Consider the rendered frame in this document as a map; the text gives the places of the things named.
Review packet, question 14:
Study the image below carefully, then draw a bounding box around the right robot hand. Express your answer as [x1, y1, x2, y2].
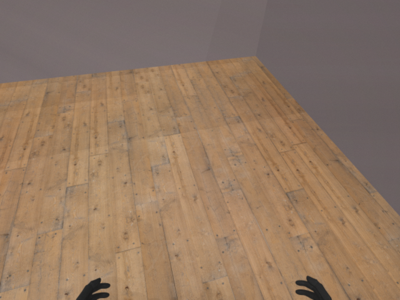
[296, 276, 332, 300]

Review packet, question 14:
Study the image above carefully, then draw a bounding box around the left robot hand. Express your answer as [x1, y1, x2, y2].
[76, 278, 110, 300]

